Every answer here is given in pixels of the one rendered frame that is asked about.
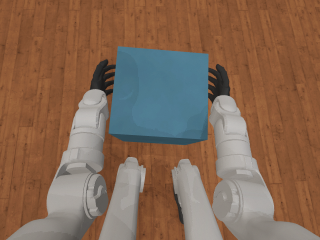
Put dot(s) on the left robot upper arm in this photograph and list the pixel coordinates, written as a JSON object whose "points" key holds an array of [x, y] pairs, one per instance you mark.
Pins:
{"points": [[74, 201]]}

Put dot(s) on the robot left forearm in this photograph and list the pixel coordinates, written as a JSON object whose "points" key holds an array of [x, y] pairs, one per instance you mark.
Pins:
{"points": [[85, 148]]}

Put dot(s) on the robot right forearm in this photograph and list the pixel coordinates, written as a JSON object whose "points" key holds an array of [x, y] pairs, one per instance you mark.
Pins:
{"points": [[234, 157]]}

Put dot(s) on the robot left shin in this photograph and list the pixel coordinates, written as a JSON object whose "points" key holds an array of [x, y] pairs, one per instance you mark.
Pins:
{"points": [[129, 159]]}

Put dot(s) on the right robot upper arm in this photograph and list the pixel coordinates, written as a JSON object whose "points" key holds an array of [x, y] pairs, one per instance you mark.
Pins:
{"points": [[247, 210]]}

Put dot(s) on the right robot foot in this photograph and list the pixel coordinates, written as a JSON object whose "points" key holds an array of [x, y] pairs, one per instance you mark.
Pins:
{"points": [[179, 208]]}

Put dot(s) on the right robot hand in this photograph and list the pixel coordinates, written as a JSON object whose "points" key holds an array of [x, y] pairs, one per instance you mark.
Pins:
{"points": [[221, 83]]}

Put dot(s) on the carton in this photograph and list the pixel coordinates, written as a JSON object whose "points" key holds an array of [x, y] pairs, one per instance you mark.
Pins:
{"points": [[160, 96]]}

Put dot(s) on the left robot hand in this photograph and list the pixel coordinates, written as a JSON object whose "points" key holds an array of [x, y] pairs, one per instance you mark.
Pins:
{"points": [[99, 77]]}

